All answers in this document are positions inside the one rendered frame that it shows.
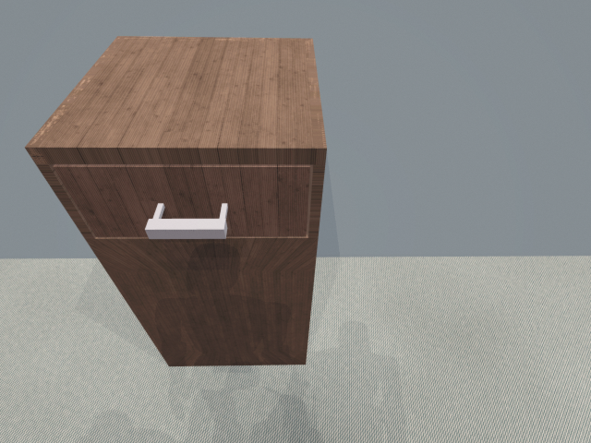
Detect cabinet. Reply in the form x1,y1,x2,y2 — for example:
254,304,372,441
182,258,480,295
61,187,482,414
25,36,327,366

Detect drawer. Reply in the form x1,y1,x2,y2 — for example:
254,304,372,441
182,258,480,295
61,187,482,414
53,164,310,237

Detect handle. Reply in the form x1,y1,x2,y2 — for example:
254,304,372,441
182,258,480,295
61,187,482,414
145,203,228,239

